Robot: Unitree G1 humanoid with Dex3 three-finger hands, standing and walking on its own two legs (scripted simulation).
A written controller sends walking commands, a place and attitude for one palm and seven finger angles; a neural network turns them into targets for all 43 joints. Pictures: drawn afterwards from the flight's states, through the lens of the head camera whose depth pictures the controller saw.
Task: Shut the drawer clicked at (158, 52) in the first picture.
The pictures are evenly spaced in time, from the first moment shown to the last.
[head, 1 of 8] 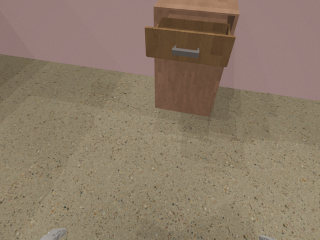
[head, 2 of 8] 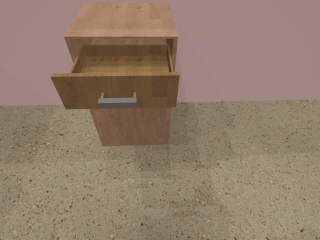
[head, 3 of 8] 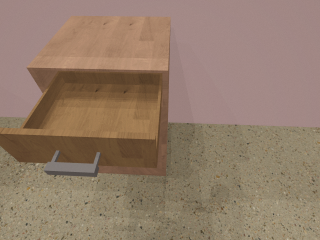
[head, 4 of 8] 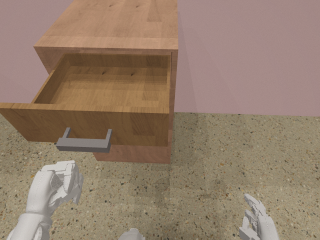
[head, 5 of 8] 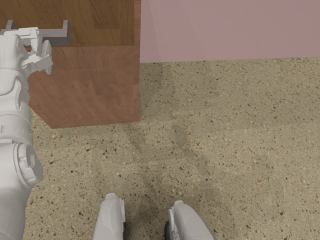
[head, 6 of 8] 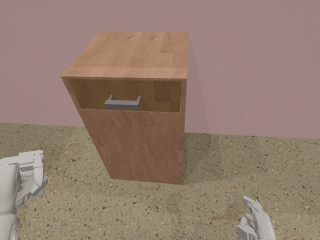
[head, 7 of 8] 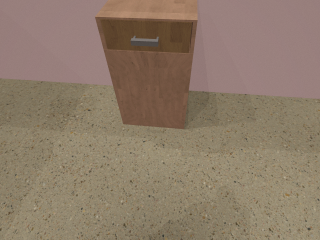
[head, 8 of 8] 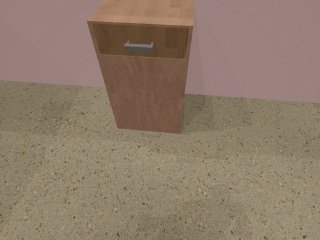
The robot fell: no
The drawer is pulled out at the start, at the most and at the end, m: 0.28 0.28 0.00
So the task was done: yes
